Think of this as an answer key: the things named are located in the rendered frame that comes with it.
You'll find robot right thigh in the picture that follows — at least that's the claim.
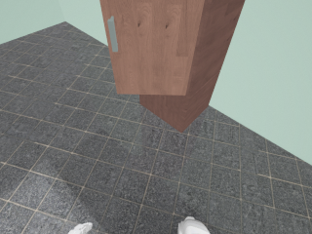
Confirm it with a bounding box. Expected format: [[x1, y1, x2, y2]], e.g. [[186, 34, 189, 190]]
[[177, 218, 211, 234]]

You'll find handle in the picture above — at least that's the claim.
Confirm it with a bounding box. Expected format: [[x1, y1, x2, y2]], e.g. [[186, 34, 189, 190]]
[[107, 16, 118, 53]]

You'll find cupboard door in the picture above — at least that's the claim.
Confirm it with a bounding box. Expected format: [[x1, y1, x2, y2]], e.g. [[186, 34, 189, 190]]
[[99, 0, 205, 96]]

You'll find robot left hand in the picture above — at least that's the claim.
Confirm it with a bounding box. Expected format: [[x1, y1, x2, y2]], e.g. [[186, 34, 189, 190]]
[[68, 222, 93, 234]]

